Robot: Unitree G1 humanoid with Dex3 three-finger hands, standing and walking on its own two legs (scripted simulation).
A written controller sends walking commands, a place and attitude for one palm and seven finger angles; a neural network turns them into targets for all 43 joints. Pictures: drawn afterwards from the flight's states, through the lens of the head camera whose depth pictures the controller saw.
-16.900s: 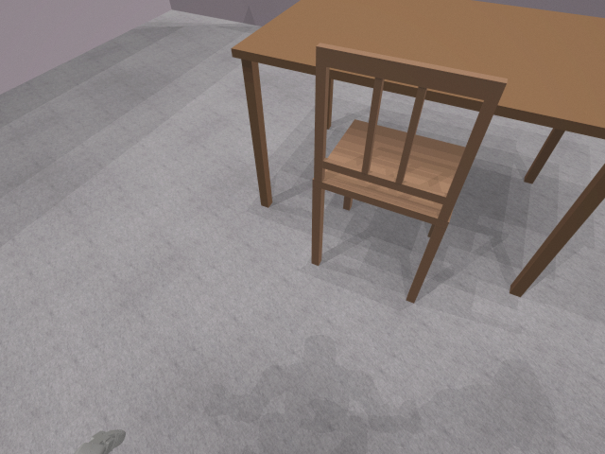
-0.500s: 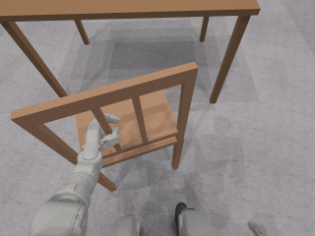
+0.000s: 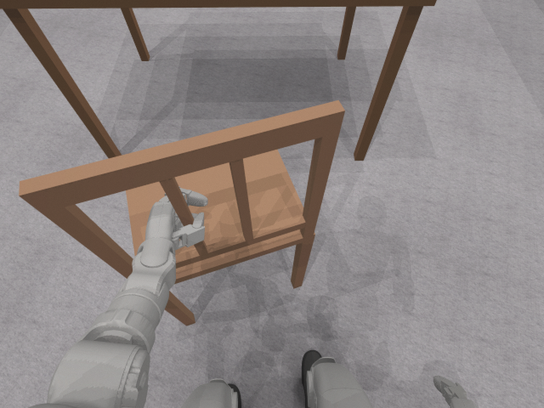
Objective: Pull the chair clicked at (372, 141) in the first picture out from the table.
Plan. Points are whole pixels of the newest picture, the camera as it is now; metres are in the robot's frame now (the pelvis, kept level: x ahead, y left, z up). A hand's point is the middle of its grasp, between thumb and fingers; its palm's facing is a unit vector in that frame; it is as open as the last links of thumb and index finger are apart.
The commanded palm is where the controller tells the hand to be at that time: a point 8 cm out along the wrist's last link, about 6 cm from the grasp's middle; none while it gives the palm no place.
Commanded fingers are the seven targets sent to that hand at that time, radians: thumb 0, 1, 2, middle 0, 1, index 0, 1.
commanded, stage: step backward, pulling the chair out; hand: left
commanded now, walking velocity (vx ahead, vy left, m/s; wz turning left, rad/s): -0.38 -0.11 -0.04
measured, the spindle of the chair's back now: (187, 220) +0.41 +0.14 -0.07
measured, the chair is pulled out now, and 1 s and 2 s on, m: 0.45 0.58 0.58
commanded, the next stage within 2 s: stop walking, hand still on the chair in 0.20 s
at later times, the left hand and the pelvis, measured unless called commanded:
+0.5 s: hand (192, 289) +0.29 +0.12 -0.05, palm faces +0.02 -0.98 -0.19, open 5.2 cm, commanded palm +0.27 +0.17 -0.03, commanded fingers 0.00 0.90 0.90 -0.50 -1.45 -0.50 -1.45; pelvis -0.06 -0.01 +0.00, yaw -2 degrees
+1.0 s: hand (191, 304) +0.26 +0.12 -0.05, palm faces +0.04 -0.98 -0.18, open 5.2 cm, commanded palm +0.24 +0.17 -0.03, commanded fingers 0.00 0.90 0.90 -0.50 -1.45 -0.50 -1.45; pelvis -0.01 -0.02 +0.02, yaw -3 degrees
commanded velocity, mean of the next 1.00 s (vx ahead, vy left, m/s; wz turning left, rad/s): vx -0.03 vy -0.01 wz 0.00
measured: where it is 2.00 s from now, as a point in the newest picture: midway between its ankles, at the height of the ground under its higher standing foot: outside the picture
